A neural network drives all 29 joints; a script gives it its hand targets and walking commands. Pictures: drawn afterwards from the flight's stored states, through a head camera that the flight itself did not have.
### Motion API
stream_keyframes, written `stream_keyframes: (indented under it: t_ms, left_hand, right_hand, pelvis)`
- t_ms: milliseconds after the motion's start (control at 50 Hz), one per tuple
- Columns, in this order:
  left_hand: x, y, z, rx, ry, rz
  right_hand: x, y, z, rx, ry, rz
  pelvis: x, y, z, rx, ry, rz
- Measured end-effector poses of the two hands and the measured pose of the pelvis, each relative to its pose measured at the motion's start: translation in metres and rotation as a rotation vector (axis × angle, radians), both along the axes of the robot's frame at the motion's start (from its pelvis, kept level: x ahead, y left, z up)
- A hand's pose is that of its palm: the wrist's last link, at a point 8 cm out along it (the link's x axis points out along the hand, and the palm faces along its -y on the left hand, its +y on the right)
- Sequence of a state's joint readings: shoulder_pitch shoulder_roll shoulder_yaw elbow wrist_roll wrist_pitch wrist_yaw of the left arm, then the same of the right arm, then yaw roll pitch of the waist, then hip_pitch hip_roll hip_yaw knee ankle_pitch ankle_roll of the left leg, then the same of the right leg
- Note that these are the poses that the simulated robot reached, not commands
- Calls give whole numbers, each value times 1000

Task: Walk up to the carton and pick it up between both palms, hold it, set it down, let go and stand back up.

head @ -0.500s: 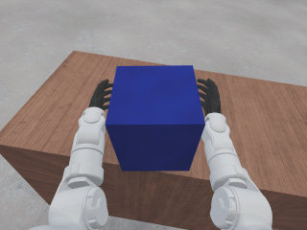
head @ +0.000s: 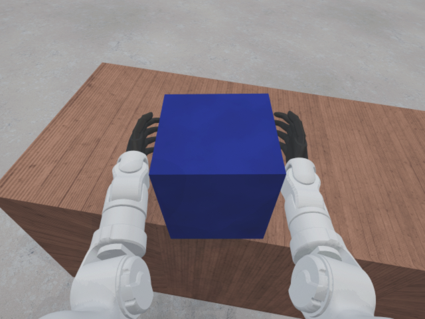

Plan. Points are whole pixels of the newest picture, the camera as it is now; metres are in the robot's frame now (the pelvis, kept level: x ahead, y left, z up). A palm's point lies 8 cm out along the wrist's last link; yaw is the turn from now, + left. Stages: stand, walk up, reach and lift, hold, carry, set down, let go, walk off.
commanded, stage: set down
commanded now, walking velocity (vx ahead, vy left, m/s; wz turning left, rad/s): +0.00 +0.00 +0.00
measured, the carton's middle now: (216, 170) +0.41 +0.03 +0.04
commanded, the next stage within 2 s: none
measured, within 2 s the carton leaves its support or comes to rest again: rests again in 1.04 s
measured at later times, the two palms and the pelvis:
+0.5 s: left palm (137, 163) +0.38 +0.19 +0.07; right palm (290, 162) +0.40 -0.12 +0.09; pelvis +0.00 +0.00 +0.00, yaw +0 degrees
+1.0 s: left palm (140, 163) +0.38 +0.18 +0.07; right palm (292, 165) +0.40 -0.12 +0.09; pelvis +0.00 +0.00 +0.00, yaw -1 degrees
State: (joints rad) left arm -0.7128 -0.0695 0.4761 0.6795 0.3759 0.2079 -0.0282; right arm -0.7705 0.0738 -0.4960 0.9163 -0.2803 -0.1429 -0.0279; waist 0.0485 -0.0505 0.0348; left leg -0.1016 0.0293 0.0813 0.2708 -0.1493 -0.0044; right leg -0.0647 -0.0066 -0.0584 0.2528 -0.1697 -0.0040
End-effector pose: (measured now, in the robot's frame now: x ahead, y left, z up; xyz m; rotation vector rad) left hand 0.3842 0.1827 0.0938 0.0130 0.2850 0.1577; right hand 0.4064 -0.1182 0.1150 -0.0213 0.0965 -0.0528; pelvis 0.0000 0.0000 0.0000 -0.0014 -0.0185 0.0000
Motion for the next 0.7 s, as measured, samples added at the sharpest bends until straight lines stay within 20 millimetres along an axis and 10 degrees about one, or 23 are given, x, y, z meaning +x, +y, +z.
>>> stream_keyframes:
  t_ms: [700]
  left_hand:
    - [-5,1,-27,-6,5,-1]
  right_hand:
    - [-6,1,-23,-14,17,-2]
  pelvis:
    - [0,5,0,-1,50,-10]
